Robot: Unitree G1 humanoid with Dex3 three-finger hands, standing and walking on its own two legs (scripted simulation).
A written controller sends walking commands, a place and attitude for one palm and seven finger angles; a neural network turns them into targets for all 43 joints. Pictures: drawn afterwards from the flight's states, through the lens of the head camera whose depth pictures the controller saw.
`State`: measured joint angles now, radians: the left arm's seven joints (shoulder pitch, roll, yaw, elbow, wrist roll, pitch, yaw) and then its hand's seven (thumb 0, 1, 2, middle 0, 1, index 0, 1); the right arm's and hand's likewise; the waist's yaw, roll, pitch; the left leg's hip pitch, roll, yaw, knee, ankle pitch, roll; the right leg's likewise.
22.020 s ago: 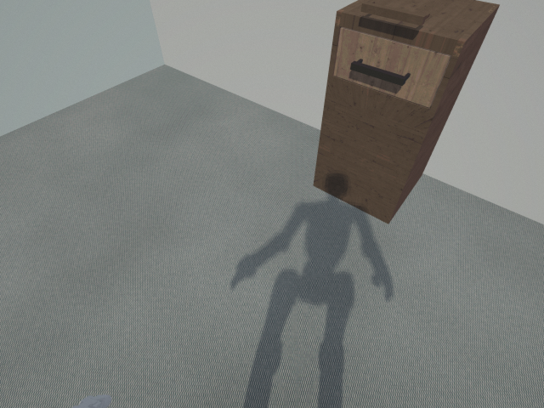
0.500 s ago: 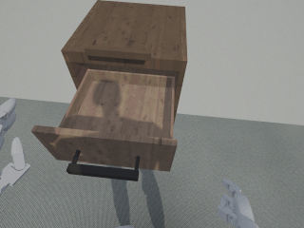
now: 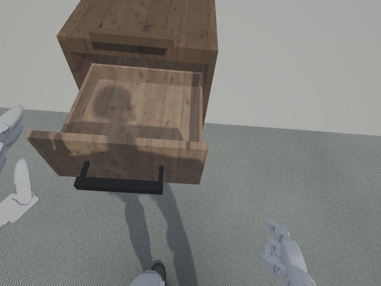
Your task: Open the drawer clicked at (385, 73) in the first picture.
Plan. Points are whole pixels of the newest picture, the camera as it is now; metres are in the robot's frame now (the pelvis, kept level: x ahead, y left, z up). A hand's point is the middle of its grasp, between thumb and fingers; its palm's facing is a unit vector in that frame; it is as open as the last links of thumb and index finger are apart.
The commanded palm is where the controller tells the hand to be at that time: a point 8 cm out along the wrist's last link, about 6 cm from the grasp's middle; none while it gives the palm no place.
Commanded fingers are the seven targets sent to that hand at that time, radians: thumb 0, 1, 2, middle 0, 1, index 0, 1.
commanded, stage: step back with the hand held close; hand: left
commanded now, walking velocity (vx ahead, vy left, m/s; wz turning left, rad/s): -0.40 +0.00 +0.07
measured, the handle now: (122, 176) +0.35 +0.19 -0.04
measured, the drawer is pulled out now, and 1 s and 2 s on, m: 0.30 0.30 0.30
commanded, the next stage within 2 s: stop stepping back and stand still in 0.16 s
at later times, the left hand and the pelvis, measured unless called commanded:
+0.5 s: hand out of the picture +0.05 +0.17 +0.18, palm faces +0.32 -0.79 -0.52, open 7.4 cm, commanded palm -0.01 +0.23 +0.19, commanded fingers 0.00 0.90 0.90 -0.20 -0.30 -0.20 -0.30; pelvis -0.13 -0.06 +0.00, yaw +3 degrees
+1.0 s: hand out of the picture -0.03 +0.17 +0.18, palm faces +0.47 -0.74 -0.48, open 7.4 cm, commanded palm -0.09 +0.21 +0.19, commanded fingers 0.00 0.90 0.90 -0.20 -0.30 -0.20 -0.30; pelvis -0.19 -0.08 +0.00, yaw +7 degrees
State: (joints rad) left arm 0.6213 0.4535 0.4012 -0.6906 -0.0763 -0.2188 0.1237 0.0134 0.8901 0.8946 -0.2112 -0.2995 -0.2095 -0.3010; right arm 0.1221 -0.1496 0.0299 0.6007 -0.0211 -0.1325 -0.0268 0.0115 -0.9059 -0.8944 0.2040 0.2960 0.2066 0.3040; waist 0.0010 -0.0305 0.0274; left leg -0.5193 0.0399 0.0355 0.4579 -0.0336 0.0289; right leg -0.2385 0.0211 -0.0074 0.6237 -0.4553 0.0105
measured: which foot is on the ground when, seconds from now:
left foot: down 0.00-0.08, up 0.10-0.26, down 0.28-0.52, up 0.54-0.76, down 0.78-1.00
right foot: up 0.00-0.02, down 0.04-1.00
